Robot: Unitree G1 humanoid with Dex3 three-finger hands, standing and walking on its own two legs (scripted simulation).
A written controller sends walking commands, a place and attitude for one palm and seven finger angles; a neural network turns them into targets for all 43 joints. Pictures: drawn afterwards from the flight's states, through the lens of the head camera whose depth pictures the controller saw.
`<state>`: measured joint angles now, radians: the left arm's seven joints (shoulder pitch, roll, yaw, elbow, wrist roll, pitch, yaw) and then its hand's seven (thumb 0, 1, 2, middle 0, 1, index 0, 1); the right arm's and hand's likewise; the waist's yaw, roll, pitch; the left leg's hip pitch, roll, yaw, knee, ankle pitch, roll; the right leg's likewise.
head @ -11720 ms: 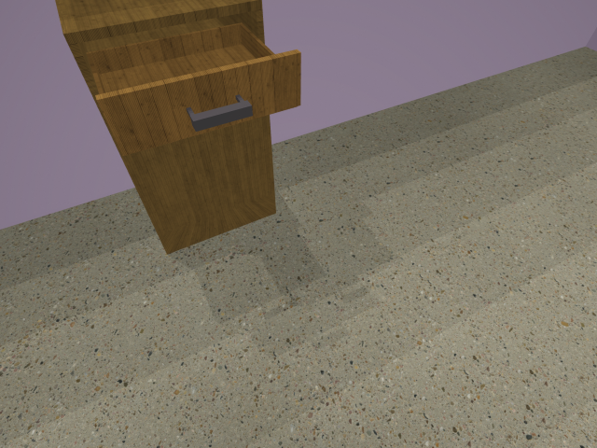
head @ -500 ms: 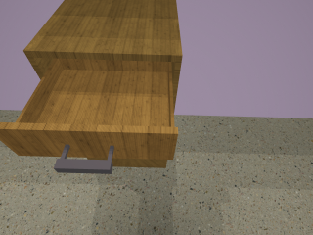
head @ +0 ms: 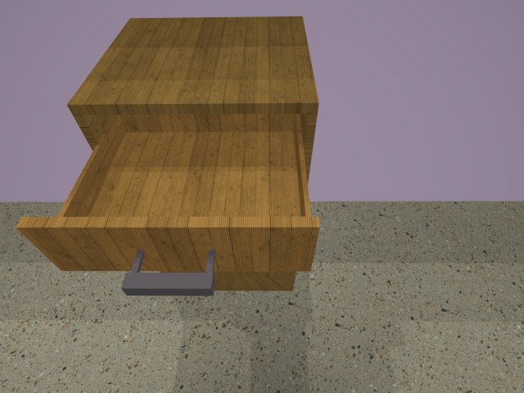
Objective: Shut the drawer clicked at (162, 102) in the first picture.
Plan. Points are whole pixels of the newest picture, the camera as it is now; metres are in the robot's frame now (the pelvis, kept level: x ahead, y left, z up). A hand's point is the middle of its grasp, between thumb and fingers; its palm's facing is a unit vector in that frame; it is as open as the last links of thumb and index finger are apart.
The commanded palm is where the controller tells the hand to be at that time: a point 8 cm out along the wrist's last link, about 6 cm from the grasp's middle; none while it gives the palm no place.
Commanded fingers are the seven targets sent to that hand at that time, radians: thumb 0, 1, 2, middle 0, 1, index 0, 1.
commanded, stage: look again from close up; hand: left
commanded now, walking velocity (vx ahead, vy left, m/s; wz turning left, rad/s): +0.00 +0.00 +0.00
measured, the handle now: (172, 270) +0.29 +0.17 +0.02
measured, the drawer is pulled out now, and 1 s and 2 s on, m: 0.28 0.28 0.28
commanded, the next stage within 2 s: raise the hand and make a fist in 0.52 s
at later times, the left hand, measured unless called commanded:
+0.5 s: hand out of the picture +0.05 +0.15 -0.17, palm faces +0.01 -0.98 -0.22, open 7.3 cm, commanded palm none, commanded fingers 0.00 0.90 0.90 -0.20 -0.30 -0.20 -0.30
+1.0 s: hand (180, 388) +0.14 +0.13 -0.02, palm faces +0.12 -0.99 -0.04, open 6.3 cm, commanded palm +0.11 +0.18 -0.02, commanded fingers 0.00 0.90 0.90 -0.60 -0.73 -0.60 -0.73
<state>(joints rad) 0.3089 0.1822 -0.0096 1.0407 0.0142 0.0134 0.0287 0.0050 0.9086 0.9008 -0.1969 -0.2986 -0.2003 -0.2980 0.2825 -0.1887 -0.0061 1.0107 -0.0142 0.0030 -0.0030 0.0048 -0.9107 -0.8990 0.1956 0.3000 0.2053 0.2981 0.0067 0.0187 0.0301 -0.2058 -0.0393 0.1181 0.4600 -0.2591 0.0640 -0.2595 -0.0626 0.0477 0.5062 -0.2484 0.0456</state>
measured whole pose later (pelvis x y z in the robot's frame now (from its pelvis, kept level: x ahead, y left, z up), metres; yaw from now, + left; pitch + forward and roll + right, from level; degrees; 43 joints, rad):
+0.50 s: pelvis +0.03 -0.03 +0.00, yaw +0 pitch +0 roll +1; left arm 0.25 0.16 -0.01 1.09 0.01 -0.01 0.04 0.01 0.92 0.90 -0.20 -0.30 -0.20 -0.30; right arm 0.25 -0.16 -0.01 1.10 -0.01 -0.01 -0.02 0.01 -0.92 -0.90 0.19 0.30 0.20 0.30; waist 0.00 0.00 0.04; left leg -0.15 0.01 0.10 0.45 -0.29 0.01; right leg -0.20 -0.01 0.03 0.49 -0.28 0.01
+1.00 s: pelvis +0.00 -0.06 -0.07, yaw +4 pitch +10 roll +0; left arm 0.61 0.16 0.10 0.01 -0.23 -0.61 -0.25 0.01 0.91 0.90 -0.41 -0.53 -0.38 -0.53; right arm 0.13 -0.27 -0.10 0.53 0.00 -0.28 0.01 0.01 -0.91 -0.90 0.19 0.30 0.20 0.30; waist 0.02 -0.02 -0.14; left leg -0.71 0.04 0.01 1.03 -0.50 -0.02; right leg -0.72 -0.01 -0.06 1.03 -0.49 -0.04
